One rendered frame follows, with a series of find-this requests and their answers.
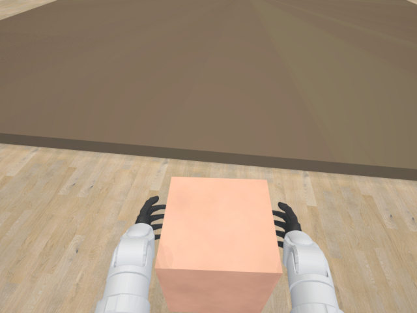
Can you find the carton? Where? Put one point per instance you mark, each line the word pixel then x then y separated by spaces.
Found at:
pixel 218 250

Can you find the left robot hand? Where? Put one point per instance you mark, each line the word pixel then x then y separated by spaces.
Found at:
pixel 146 217

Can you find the robot right forearm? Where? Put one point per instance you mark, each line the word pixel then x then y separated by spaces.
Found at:
pixel 310 280

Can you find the robot left forearm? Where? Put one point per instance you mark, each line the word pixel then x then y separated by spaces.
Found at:
pixel 129 275

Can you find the right robot hand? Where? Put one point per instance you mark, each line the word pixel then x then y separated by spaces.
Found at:
pixel 290 224

